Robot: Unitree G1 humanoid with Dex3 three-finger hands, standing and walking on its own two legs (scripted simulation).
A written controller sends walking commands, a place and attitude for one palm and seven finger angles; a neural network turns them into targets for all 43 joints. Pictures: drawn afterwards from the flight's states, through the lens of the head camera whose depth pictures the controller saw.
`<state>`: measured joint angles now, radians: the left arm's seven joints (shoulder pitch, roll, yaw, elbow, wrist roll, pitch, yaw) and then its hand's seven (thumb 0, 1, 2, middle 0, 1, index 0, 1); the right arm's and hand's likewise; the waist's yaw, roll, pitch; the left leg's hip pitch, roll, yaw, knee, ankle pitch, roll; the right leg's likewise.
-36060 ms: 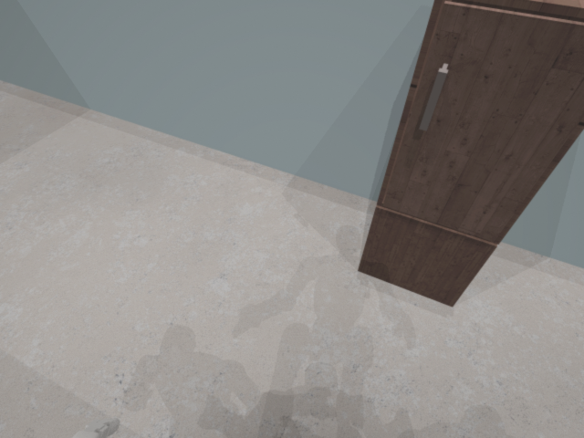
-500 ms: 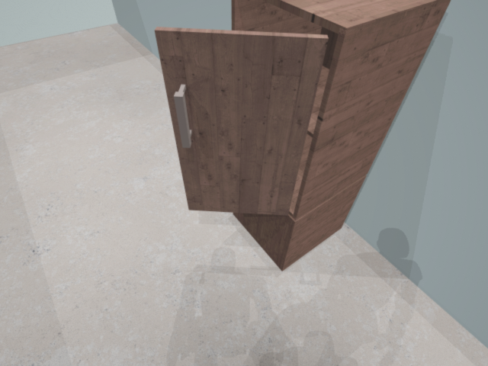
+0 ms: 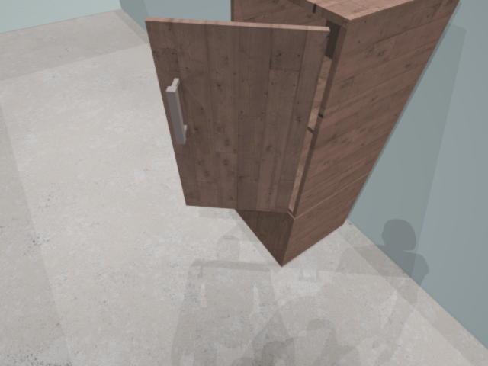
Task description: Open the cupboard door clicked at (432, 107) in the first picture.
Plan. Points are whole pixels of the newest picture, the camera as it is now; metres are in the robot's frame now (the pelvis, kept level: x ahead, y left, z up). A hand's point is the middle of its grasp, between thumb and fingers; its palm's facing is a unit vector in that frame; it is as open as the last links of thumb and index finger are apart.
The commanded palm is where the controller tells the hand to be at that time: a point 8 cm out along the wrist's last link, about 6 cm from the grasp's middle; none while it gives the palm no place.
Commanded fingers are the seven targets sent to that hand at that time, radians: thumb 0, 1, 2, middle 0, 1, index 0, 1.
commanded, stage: come to a stop and stand still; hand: left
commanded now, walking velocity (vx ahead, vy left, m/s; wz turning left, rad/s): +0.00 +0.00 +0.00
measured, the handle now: (178, 112) +0.62 +0.18 +0.06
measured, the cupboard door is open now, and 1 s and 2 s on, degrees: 51 51 51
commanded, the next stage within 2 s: look again from close up in 0.38 s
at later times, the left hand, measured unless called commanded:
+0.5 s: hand out of the picture +0.00 +0.15 -0.18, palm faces +0.03 -0.98 -0.18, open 7.4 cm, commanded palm none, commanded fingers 0.00 0.90 0.90 -0.20 -0.30 -0.20 -0.30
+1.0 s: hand out of the picture +0.02 +0.22 -0.18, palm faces -0.01 -0.98 -0.22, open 7.4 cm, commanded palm none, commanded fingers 0.00 0.90 0.90 -0.20 -0.30 -0.20 -0.30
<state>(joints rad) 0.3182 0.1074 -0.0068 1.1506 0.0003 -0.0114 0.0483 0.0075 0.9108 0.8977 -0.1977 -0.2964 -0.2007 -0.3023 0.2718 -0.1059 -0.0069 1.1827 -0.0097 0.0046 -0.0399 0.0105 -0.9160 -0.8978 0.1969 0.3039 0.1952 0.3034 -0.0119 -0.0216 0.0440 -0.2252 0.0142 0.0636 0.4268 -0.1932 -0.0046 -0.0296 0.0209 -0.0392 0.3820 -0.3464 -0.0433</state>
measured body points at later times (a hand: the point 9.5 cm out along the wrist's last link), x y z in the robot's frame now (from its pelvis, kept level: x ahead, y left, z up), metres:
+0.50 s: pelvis +0.02 -0.01 +0.00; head +0.04 -0.01 +0.45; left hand +0.00 +0.20 -0.16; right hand +0.02 -0.23 -0.16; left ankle +0.02 +0.12 -0.74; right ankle -0.09 -0.08 -0.74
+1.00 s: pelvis -0.02 +0.03 -0.01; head -0.02 +0.04 +0.44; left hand +0.02 +0.27 -0.17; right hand +0.01 -0.20 -0.16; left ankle +0.02 +0.11 -0.74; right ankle -0.09 -0.08 -0.74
